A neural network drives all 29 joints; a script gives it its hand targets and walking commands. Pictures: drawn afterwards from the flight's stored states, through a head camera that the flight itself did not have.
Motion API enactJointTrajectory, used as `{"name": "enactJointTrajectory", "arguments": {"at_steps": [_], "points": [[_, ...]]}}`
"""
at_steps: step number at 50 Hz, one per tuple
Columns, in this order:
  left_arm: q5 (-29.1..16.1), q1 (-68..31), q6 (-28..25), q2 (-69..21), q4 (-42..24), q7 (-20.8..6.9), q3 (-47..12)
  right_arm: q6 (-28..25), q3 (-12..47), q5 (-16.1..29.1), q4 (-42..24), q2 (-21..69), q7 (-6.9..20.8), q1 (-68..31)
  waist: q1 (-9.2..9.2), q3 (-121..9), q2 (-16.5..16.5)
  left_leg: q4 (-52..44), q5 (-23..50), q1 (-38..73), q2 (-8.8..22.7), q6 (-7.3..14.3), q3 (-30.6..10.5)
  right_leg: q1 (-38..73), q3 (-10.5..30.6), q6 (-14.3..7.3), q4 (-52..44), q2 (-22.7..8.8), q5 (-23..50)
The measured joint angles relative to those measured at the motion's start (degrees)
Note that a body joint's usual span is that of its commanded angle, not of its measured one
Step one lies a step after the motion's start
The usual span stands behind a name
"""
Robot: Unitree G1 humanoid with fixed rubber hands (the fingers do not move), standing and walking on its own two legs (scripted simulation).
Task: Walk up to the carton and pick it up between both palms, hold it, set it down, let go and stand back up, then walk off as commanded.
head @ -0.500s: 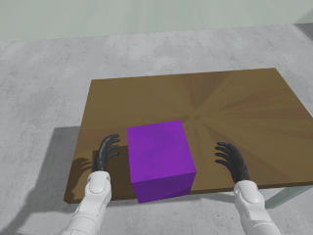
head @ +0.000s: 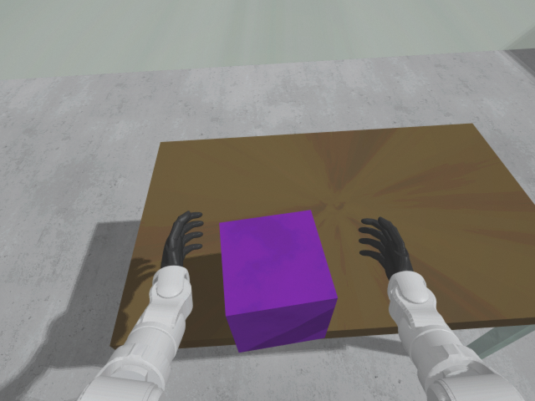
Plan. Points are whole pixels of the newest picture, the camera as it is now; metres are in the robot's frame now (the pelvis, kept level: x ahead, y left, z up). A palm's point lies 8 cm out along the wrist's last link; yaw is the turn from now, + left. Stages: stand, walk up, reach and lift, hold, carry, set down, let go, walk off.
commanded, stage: reach and lift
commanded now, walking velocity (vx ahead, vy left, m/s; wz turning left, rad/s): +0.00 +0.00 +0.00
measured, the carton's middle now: (274, 282) +0.36 +0.03 -0.10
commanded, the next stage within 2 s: none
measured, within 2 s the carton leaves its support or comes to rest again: leaves its support in 1.72 s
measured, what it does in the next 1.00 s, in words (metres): lowers itself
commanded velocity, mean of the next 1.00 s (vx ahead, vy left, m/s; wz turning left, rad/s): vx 0.00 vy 0.00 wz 0.00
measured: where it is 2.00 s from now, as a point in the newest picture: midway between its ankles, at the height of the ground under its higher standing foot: outside the picture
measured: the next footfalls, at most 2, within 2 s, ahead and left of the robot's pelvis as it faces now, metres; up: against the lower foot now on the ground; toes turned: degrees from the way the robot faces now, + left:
none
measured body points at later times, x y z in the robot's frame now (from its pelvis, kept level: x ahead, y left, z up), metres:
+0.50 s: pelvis -0.04 -0.01 -0.06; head +0.08 -0.03 +0.38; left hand +0.35 +0.17 -0.08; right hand +0.35 -0.18 -0.09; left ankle -0.02 +0.13 -0.73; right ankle +0.00 -0.11 -0.73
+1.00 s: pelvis -0.04 +0.00 -0.08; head +0.07 -0.01 +0.36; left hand +0.36 +0.16 -0.09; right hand +0.36 -0.12 -0.11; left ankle -0.02 +0.13 -0.73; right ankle +0.00 -0.11 -0.73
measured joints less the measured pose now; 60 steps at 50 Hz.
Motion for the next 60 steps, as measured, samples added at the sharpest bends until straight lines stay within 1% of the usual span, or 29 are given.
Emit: {"name": "enactJointTrajectory", "arguments": {"at_steps": [4,6,9,13,16,21,27,32,38,43,46,48,50,56,60], "points": [[0.01,-1.48,-4.15,-0.44,3.98,-0.17,0.13,-2.31,0.0,0.0,3.39,0.0,0.0,-0.84,0.0,-0.84,0.11,1.37,-0.08,-3.28,0.0,-0.13,0.01,-3.23,-0.01,0.0,1.23,0.08,0.0],[0.01,-3.17,-6.28,-0.52,7.99,-0.69,0.3,-3.26,0.0,0.0,5.18,0.0,0.0,-1.56,0.02,-1.06,0.12,2.67,-0.22,-5.74,0.0,-0.14,0.02,-5.65,-0.04,0.0,2.42,0.16,-0.04],[-0.18,-4.93,-8.71,-0.6,12.13,-1.09,0.32,-4.86,0.0,0.0,6.67,0.0,0.0,-2.34,0.02,-1.55,0.12,5.14,-0.47,-10.63,0.0,-0.25,0.02,-10.5,-0.09,0.0,4.71,0.3,-0.15],[-1.13,-6.2,-12.41,-0.62,14.33,-0.79,0.35,-7.17,0.0,0.0,6.67,0.0,0.0,-3.18,0.04,-3.46,0.12,8.99,-0.8,-18.9,0.0,-0.42,0.09,-18.75,-0.09,0.0,8.37,0.54,-0.28],[-2.71,-7.5,-14.58,-0.63,15.35,-0.41,0.36,-8.02,0.0,0.0,6.68,-0.01,0.0,-4.63,0.04,-5.59,0.12,12.19,-1.21,-25.38,0.0,-0.54,0.16,-25.27,-0.11,0.0,11.51,0.73,-0.58],[-4.66,-10.08,-16.3,-0.63,15.78,-0.09,0.32,-8.38,0.0,0.0,6.69,0.0,-0.09,-7.67,0.04,-7.77,0.12,17.13,-2.22,-33.16,0.0,-0.83,0.2,-33.16,-0.2,0.0,16.49,1.02,-1.51],[-4.91,-11.71,-16.42,-0.64,16.09,-0.17,0.33,-8.34,0.0,0.0,6.71,0.01,-0.64,-9.57,0.14,-8.79,0.12,22.2,-4.17,-37.44,0.0,-1.03,0.2,-37.57,-0.36,0.0,21.69,1.28,-3.41],[-4.9,-11.91,-16.42,-0.65,16.18,-0.23,0.41,-7.32,0.01,0.0,6.73,0.64,-1.14,-10.29,0.25,-8.81,0.11,24.95,-5.61,-38.22,-0.08,-1.06,0.2,-38.42,-0.46,0.0,24.54,1.34,-4.87],[-4.91,-12.35,-16.18,-1.08,16.41,-0.34,0.57,-6.31,0.03,0.0,6.78,3.79,-1.33,-11.1,0.25,-8.87,0.07,27.53,-7.18,-38.53,-0.14,-1.06,0.2,-38.67,-0.56,0.0,26.99,1.39,-6.39],[-4.83,-13.04,-15.9,-2.7,16.41,0.4,1.29,-6.24,0.0,0.01,6.85,7.07,-2.23,-11.28,0.25,-8.98,0.07,29.07,-8.32,-38.78,-0.16,-1.06,0.21,-38.74,-0.61,0.0,28.15,1.42,-7.37],[-3.97,-13.35,-15.41,-3.54,16.42,1.03,2.54,-6.86,-0.02,0.02,7.61,7.43,-4.06,-11.5,0.25,-8.97,0.06,29.65,-8.77,-38.95,-0.16,-1.06,0.21,-38.74,-0.62,0.0,28.38,1.42,-7.67],[-3.09,-13.53,-14.9,-3.85,16.42,1.52,2.93,-7.13,0.0,0.01,8.6,7.43,-4.71,-11.78,0.25,-8.97,0.06,29.87,-8.94,-39.06,-0.16,-1.06,0.21,-38.74,-0.62,0.0,28.39,1.42,-7.76],[-2.29,-13.63,-14.48,-4.17,16.32,1.92,3.36,-7.29,-0.01,0.01,8.86,7.43,-5.07,-11.8,0.25,-8.97,0.07,30.08,-9.1,-39.16,-0.16,-1.06,0.21,-38.74,-0.63,0.0,28.39,1.42,-7.84],[-2.02,-12.78,-14.08,-5.38,14.57,3.9,3.39,-8.39,0.0,0.0,9.11,7.43,-6.04,-11.8,0.25,-9.08,0.2,30.53,-9.37,-39.39,-0.16,-1.06,0.21,-38.74,-0.63,0.05,28.39,1.42,-7.94],[-0.72,-12.74,-14.0,-5.52,14.4,4.34,3.76,-8.57,0.01,0.0,9.26,7.43,-6.29,-11.8,0.25,-9.11,0.22,30.63,-9.4,-39.43,-0.16,-1.06,0.2,-38.74,-0.63,0.08,28.39,1.43,-7.94]]}}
